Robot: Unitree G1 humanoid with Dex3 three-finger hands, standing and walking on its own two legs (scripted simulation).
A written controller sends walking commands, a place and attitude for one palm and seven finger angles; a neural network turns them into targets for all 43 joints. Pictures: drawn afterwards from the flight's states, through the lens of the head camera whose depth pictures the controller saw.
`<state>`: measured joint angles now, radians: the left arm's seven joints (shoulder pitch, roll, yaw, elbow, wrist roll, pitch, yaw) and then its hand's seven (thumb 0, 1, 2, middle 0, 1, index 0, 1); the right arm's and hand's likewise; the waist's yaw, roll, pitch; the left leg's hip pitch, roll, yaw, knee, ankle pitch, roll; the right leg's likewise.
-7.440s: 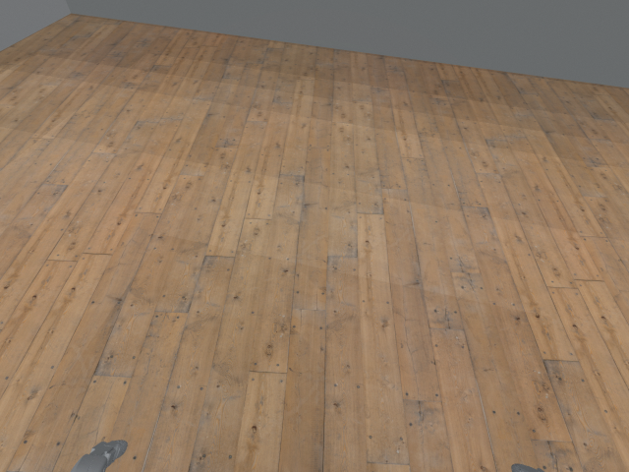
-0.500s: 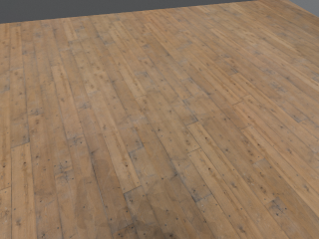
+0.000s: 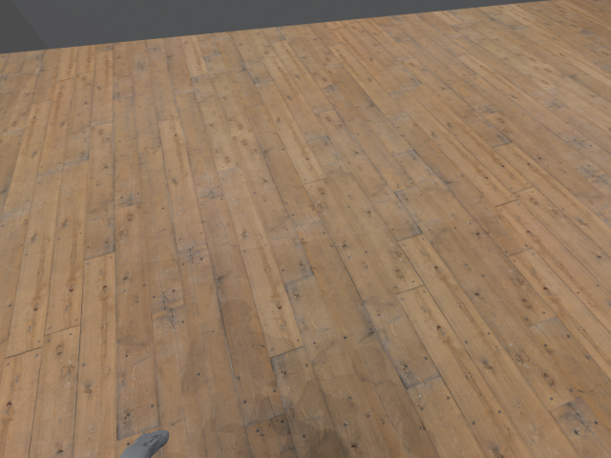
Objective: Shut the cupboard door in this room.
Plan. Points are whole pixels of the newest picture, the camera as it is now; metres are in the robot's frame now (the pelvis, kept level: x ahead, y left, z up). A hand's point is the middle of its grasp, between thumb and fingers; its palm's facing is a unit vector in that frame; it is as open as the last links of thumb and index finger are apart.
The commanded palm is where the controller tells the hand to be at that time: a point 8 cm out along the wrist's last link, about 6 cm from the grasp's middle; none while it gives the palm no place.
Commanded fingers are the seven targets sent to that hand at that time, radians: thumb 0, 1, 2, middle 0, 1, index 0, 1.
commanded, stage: turn or walk to find it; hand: left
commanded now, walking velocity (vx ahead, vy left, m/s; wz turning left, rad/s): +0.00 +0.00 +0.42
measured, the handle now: out of the picture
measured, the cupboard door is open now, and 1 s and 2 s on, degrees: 77 77 77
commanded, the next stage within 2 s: none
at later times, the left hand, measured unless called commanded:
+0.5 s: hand out of the picture -0.07 +0.22 -0.18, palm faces +0.31 -0.92 -0.23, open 7.4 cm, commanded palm none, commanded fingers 0.00 0.90 0.90 -0.20 -0.30 -0.20 -0.30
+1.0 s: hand out of the picture -0.04 +0.22 -0.14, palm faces +0.41 -0.87 -0.28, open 7.4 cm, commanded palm none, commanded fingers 0.00 0.90 0.90 -0.20 -0.30 -0.20 -0.30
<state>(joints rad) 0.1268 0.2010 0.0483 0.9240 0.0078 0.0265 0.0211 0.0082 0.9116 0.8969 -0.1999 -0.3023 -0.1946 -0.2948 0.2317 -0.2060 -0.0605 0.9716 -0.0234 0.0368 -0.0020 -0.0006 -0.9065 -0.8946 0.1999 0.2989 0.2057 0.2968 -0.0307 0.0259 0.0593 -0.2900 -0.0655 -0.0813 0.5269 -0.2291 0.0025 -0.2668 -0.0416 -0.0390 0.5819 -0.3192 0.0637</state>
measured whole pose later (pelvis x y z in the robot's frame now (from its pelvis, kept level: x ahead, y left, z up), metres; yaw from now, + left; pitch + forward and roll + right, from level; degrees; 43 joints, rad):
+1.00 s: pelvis -0.07 -0.01 +0.00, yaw +25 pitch +0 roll +1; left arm 0.12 0.20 0.05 0.91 0.01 0.03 0.02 0.01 0.91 0.90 -0.20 -0.30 -0.19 -0.29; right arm 0.24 -0.20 -0.06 0.97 -0.02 0.04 0.00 0.00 -0.91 -0.89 0.20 0.30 0.21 0.30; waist -0.04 0.03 0.06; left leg -0.31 -0.07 -0.08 0.53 -0.21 0.01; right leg -0.26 -0.04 -0.04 0.58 -0.32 0.06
